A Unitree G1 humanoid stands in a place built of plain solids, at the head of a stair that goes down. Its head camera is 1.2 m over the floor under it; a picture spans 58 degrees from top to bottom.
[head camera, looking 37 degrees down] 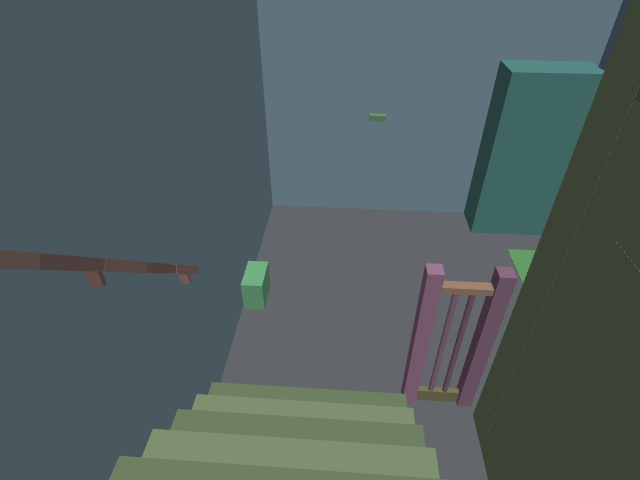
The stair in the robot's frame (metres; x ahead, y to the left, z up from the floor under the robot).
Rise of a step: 0.19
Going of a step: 0.21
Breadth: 1.20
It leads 4 degrees to the right of straight ahead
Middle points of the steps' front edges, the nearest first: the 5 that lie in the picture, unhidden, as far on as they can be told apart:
0.74 0.14 -0.38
0.95 0.12 -0.56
1.16 0.11 -0.75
1.37 0.09 -0.94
1.58 0.08 -1.13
